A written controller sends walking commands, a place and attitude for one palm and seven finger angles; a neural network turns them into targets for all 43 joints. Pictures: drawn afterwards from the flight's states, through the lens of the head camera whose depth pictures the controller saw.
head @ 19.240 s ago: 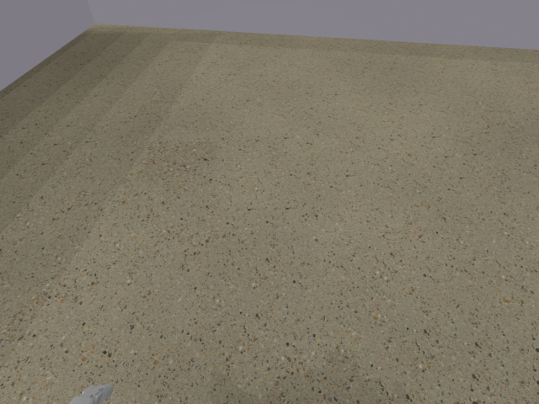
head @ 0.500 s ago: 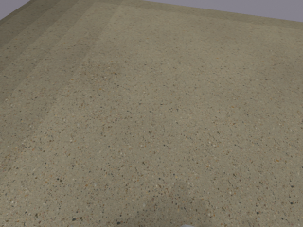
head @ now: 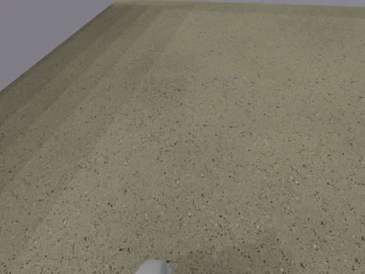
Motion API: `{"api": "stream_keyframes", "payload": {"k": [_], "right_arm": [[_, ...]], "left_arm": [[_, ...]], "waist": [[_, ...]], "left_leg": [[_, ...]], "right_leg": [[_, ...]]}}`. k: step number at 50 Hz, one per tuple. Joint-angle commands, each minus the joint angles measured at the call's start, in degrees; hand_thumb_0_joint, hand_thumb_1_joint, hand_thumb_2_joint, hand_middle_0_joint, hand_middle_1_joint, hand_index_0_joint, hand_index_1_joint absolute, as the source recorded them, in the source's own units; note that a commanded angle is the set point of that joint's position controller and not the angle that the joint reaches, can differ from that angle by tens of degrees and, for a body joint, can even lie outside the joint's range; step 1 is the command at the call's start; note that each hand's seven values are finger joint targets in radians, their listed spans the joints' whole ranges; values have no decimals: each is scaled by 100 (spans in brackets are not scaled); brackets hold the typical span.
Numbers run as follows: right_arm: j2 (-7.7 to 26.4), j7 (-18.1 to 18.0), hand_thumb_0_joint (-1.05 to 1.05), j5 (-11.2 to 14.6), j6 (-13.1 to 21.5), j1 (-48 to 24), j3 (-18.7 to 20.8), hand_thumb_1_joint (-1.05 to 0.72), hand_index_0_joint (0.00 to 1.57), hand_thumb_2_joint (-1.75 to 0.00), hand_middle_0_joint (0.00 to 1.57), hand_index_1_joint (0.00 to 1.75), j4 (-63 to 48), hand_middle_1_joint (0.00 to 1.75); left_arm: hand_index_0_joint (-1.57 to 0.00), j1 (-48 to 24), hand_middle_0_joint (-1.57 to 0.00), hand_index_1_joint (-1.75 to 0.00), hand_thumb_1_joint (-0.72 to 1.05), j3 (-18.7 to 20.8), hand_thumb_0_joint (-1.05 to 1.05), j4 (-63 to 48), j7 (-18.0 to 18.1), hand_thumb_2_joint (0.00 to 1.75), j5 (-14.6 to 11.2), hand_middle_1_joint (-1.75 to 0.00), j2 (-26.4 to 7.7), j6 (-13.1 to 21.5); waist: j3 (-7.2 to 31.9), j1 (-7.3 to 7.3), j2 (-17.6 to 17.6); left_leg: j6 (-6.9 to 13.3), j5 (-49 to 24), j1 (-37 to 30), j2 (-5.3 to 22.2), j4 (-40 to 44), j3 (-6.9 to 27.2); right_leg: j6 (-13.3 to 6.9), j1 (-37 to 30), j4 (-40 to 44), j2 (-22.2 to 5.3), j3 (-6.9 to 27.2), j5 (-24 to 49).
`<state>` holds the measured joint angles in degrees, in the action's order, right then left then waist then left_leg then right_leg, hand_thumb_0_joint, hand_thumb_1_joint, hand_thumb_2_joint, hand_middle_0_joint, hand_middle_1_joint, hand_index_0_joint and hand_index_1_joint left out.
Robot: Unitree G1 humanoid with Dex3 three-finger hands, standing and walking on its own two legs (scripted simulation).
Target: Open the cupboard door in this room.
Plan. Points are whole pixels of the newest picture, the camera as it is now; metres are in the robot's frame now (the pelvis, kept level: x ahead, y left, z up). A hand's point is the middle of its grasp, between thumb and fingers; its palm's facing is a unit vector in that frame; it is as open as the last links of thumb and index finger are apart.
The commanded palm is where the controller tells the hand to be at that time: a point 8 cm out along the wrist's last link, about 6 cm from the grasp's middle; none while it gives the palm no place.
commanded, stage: turn or walk to find it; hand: left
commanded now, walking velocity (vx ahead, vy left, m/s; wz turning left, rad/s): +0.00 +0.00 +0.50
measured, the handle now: out of the picture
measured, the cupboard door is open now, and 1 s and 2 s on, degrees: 0 0 0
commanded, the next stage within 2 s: none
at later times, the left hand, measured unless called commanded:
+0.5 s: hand out of the picture -0.02 +0.28 -0.18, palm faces +0.30 -0.93 -0.22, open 7.4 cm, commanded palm none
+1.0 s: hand out of the picture -0.02 +0.21 -0.14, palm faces +0.46 -0.84 -0.29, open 7.4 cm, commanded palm none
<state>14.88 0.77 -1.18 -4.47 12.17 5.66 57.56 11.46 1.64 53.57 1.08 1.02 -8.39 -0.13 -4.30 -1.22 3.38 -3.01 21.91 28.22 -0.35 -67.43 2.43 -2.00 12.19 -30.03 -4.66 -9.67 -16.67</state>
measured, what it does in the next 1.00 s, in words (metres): steps on the spot, turning left: left foot, then right foot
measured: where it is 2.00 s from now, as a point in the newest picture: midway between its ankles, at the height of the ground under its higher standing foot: outside the picture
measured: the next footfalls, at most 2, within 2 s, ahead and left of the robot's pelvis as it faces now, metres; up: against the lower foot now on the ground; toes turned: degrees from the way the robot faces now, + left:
left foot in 0.32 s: +0.00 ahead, +0.16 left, +0.00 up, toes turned +16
right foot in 0.84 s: +0.06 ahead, -0.08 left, +0.00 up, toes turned +21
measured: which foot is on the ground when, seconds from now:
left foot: up 0.00-0.30, down 0.32-0.84, up 0.86-1.00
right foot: down 0.00-0.32, up 0.34-0.82, down 0.84-1.00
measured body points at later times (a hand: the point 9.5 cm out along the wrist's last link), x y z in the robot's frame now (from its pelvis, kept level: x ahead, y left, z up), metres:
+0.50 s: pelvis -0.02 +0.06 +0.00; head +0.00 +0.09 +0.45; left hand -0.04 +0.33 -0.16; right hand +0.14 -0.16 -0.13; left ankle -0.04 +0.14 -0.74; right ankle -0.01 -0.10 -0.66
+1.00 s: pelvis -0.02 -0.01 +0.00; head +0.03 -0.03 +0.45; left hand -0.04 +0.26 -0.12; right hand +0.13 -0.22 -0.17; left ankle -0.10 +0.12 -0.65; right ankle +0.02 -0.09 -0.74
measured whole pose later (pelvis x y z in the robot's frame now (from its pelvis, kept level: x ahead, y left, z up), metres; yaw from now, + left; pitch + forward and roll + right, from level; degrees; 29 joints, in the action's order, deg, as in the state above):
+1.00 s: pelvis -0.02 -0.01 +0.00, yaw +29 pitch -1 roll +2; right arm 15.0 0.9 -1.4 -4.6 13.6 6.1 56.4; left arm 9.3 1.7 51.7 1.2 0.8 -9.1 -0.6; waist -4.2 -2.3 3.7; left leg -2.7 22.5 29.1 -2.0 -65.6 3.1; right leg -1.6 12.4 -29.9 -4.0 -7.5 -17.1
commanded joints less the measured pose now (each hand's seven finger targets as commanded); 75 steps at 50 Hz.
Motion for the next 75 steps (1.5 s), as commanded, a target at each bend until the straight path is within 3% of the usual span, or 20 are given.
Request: {"api": "stream_keyframes", "payload": {"k": [1, 10, 14, 16, 17, 24, 33, 39, 41, 42, 43, 44, 50, 60, 65, 66, 67, 68, 71, 75], "right_arm": [[272, 30, 0, -9, 88, -116, 10, -90, 20, -90, 20, 30, -392, 30], [110, 20, 0, 67, 217, -606, -139, -90, 20, -90, 20, 30, -609, 30], [287, 15, 0, 53, 323, -22, -102, -90, 20, -90, 20, 30, -505, 30], [1241, -37, 0, 5, 405, 492, 129, -90, 20, -90, 20, 30, -463, 30], [1398, -69, 0, 15, 343, 743, 142, -90, 20, -90, 20, 30, -334, 30], [822, -170, 0, 16, 426, -190, -39, -90, 20, -90, 20, 30, -629, 30], [843, -139, 0, -25, 374, 210, 66, -90, 20, -90, 20, 30, -591, 30], [828, -124, 0, -22, 321, -7, 110, -90, 20, -90, 20, 30, -682, 30], [542, -91, 0, 60, 324, -30, 85, -90, 20, -90, 20, 30, -741, 30], [199, -61, 0, 82, 340, -21, 24, -90, 20, -90, 20, 30, -867, 30], [417, -84, 0, 36, 290, -184, 79, -90, 20, -90, 20, 30, -940, 30], [446, -70, 0, 7, 213, -127, 118, -90, 20, -90, 20, 30, -852, 30], [316, 45, 0, -26, 88, 254, 73, -90, 20, -90, 20, 30, -462, 30], [178, 28, 0, 49, 165, -684, -105, -90, 20, -90, 20, 30, -691, 30], [309, 9, 0, 63, 316, -197, -117, -90, 20, -90, 20, 30, -616, 30], [600, 12, 0, 48, 369, 49, -44, -90, 20, -90, 20, 30, -561, 30], [1206, -19, 0, -6, 420, 325, 105, -90, 20, -90, 20, 30, -556, 30], [1491, -42, 0, 27, 350, 709, 146, -90, 20, -90, 20, 30, -435, 30], [1026, -147, 0, -31, 391, 199, 13, -90, 20, -90, 20, 30, -501, 30], [808, -122, 0, 6, 582, 126, -82, -90, 20, -90, 20, 30, -569, 30]], "left_arm": [[-20, 124, -20, -30, 90, 287, 0, -355, 105, 90, 11, -30, -1186, 112], [-20, 519, -20, -30, 90, 419, 0, -156, 69, 90, 78, -30, -1564, 28], [-20, 261, -20, -30, 90, 443, 0, -155, 38, 90, 7, -30, -1546, -39], [-20, 125, -20, -30, 90, 294, 0, -462, -13, 90, -57, -30, -933, -111], [-20, -252, -20, -30, 90, 250, 0, -560, 18, 90, -10, -30, -1002, -175], [-20, -127, -20, -30, 90, 313, 0, -221, -77, 90, -15, -30, -1050, -192], [-20, -696, -20, -30, 90, 256, 0, -553, -9, 90, -33, -30, -985, -174], [-20, -195, -20, -30, 90, 252, 0, -506, 15, 90, -98, -30, -951, -74], [-20, 266, -20, -30, 90, 323, 0, -416, 55, 90, -52, -30, -1293, 28], [-20, 406, -20, -30, 90, 421, 0, -404, 102, 90, 36, -30, -1781, 68], [-20, 354, -20, -30, 90, 418, 0, -485, 111, 90, 9, -30, -1852, 41], [-20, 43, -20, -30, 90, 389, 0, -550, 130, 90, -4, -30, -1620, 33], [-20, -234, -20, -30, 90, 257, 0, -608, 84, 90, -21, -30, -1121, 108], [-20, 580, -20, -30, 90, 390, 0, -244, 61, 90, 76, -30, -1518, 43], [-20, 339, -20, -30, 90, 457, 0, -191, 43, 90, 20, -30, -1615, -17], [-20, 350, -20, -30, 90, 428, 0, -223, 24, 90, -28, -30, -1481, -56], [-20, 354, -20, -30, 90, 348, 0, -402, -18, 90, -66, -30, -1072, -68], [-20, -47, -20, -30, 90, 234, 0, -556, -6, 90, -11, -30, -963, -123], [-20, -467, -20, -30, 90, 320, 0, -440, -104, 90, 15, -30, -1114, -133], [-20, -163, -20, -30, 90, 310, 0, -228, -266, 90, 52, -30, -1100, -15]], "waist": [[170, 166, -1268], [515, 454, -1469], [826, 71, -1093], [850, -239, 1568], [873, -370, 1118], [531, 86, 315], [544, -143, 520], [867, 109, 558], [1117, 328, -329], [1090, 408, -1868], [830, 432, -1707], [623, 255, -1217], [222, 13, -1368], [436, 433, -1499], [860, 107, -1339], [1038, -55, -541], [1157, -215, 1197], [1085, -384, 1256], [324, -242, 1174], [226, -18, 468]], "left_leg": [[-135, -144, 403, 264, -93, -41], [-49, 502, -352, 285, 2212, -664], [94, -945, -1697, 254, 4060, -798], [1040, -3879, -3014, 2215, 4807, 1935], [1440, -4183, -2724, 2551, 4776, 1841], [1094, -3141, -2112, 1323, 4872, 822], [1328, -2972, -2276, 1372, 4773, 1612], [1122, -3322, -1633, 1014, 4242, 1846], [595, -1814, -506, 449, 3558, 1449], [159, 302, 563, -356, 2374, 376], [111, 1237, 526, -334, 1220, 265], [133, 953, 449, -175, 448, 432], [-103, -258, 515, 112, -412, 73], [-119, 462, -121, 216, 1783, -524], [56, -791, -1538, 165, 4003, -797], [184, -1708, -2454, 446, 4540, -370], [809, -3417, -3423, 1902, 4682, 1572], [1230, -3670, -3221, 2391, 4758, 1865], [1245, -998, -2411, 1787, 5209, 1658], [1086, -699, -2328, 1283, 5437, 1179]], "right_leg": [[-385, -371, 1287, -1459, 886, 1452], [-611, -892, 704, -1779, 539, 2568], [-86, -330, -258, -1577, 7, 2029], [685, 2057, -2380, -371, -224, -1942], [609, 2006, -3058, -306, 331, -2232], [709, 1857, -3488, -185, 793, -536], [761, 1760, -2343, -8, 922, -897], [610, 245, -247, 352, 751, -274], [451, -1304, 1143, -315, 1223, 703], [-110, -1822, 1327, -1800, 2624, 1129], [-652, -962, 1354, -2458, 2913, 1755], [-754, -456, 1386, -2206, 2437, 1427], [-270, -306, 1242, -1239, 982, 1577], [-562, -910, 758, -1627, 646, 2820], [-138, -599, -220, -1554, 131, 2601], [162, 104, -993, -1293, -93, 1830], [608, 1778, -2187, -479, -233, -1128], [649, 2120, -2893, -290, 209, -2243], [580, 2496, -3498, -381, 737, -1214], [650, 2431, -3540, -246, 701, -223]]}}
